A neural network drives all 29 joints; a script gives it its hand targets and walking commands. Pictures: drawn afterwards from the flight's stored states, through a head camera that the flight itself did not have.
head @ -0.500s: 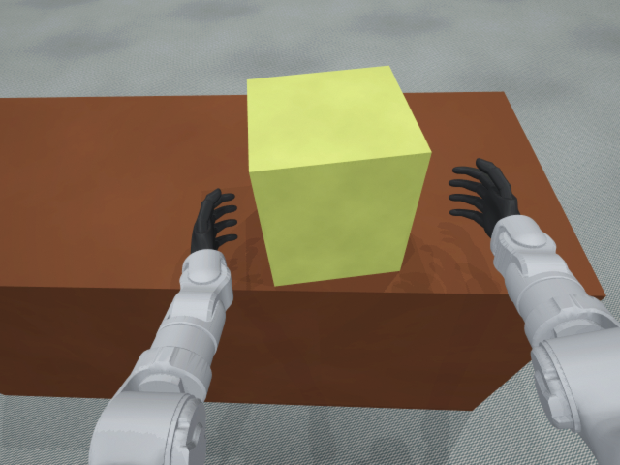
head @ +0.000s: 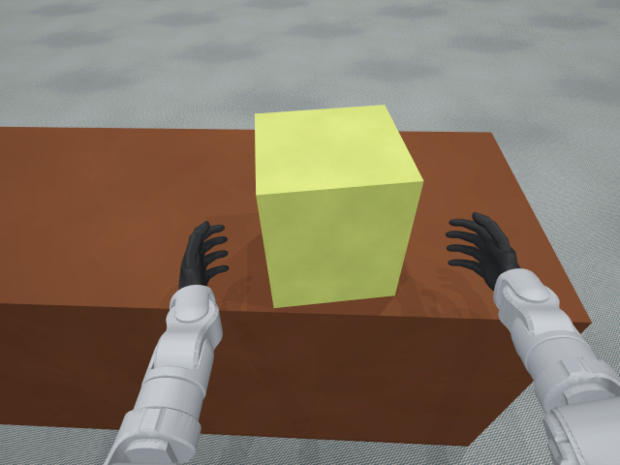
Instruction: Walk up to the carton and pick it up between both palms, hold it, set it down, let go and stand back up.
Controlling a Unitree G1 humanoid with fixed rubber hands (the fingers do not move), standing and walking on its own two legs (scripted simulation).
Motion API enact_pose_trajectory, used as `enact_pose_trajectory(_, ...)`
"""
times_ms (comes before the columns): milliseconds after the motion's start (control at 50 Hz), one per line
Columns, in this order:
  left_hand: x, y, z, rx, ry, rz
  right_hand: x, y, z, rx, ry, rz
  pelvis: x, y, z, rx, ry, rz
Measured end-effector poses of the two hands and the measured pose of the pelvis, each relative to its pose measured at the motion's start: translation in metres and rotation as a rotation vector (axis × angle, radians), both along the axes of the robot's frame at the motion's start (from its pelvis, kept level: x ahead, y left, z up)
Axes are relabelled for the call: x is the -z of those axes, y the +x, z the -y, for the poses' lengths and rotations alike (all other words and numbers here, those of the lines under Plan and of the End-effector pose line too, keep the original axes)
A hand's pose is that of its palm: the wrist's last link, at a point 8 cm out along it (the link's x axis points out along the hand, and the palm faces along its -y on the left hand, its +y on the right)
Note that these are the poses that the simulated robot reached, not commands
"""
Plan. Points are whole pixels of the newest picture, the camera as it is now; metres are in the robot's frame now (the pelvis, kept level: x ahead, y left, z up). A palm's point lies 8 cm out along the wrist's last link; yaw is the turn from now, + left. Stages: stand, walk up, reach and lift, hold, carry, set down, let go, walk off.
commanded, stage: set down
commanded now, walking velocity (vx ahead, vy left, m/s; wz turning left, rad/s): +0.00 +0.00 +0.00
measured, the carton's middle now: (327, 208) +0.52 +0.03 +0.05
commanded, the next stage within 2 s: none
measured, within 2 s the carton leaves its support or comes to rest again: neither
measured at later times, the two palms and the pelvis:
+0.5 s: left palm (176, 342) +0.26 +0.20 +0.07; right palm (514, 333) +0.31 -0.21 +0.04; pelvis +0.00 +0.00 +0.00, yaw +0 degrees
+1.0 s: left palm (163, 379) +0.22 +0.20 +0.07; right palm (538, 368) +0.26 -0.23 +0.05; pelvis +0.01 +0.01 +0.01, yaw +0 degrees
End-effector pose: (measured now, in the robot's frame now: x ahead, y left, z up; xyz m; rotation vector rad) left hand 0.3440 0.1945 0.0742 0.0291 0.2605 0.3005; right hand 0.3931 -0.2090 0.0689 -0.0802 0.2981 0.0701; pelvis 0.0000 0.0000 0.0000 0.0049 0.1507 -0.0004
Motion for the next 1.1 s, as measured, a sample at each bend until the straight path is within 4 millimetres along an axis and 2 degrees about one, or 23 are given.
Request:
enact_pose_trajectory(160, 0.009, -0.026, -0.004, 0.005, -0.024, -0.028, 0.008, -0.024, 0.005, -0.014, -0.024, 0.009, -0.002, 0.005, -0.003, 0.0, -0.005, 0.047)
enact_pose_trajectory(340, 0.008, -0.058, -0.009, -0.011, -0.032, -0.017, 0.008, -0.051, 0.001, -0.042, -0.02, 0.022, -0.003, 0.002, -0.005, 0.0, -0.007, 0.102)
enact_pose_trajectory(460, 0.007, -0.079, -0.005, 0.0, -0.031, -0.014, 0.019, -0.077, 0.003, -0.046, -0.02, -0.008, -0.003, 0.0, -0.005, 0.0, -0.007, 0.132)
enact_pose_trajectory(640, -0.002, -0.089, 0.004, 0.005, -0.016, 0.005, 0.03, -0.098, 0.011, -0.052, -0.018, -0.045, -0.003, 0.0, -0.005, 0.0, -0.007, 0.136)
enact_pose_trajectory(860, 0.002, -0.103, 0.004, 0.003, -0.029, -0.022, 0.017, -0.106, 0.016, -0.062, -0.034, -0.007, -0.005, 0.005, -0.005, 0.0, -0.007, 0.161)
enact_pose_trajectory(960, 0.003, -0.121, 0.0, -0.018, -0.037, -0.021, 0.018, -0.122, 0.016, -0.071, -0.034, -0.009, -0.006, 0.009, -0.005, 0.0, -0.008, 0.182)
enact_pose_trajectory(1100, 0.01, -0.141, -0.003, -0.032, -0.045, -0.046, 0.032, -0.149, 0.02, -0.047, -0.024, -0.073, -0.006, 0.006, -0.005, 0.0, -0.008, 0.21)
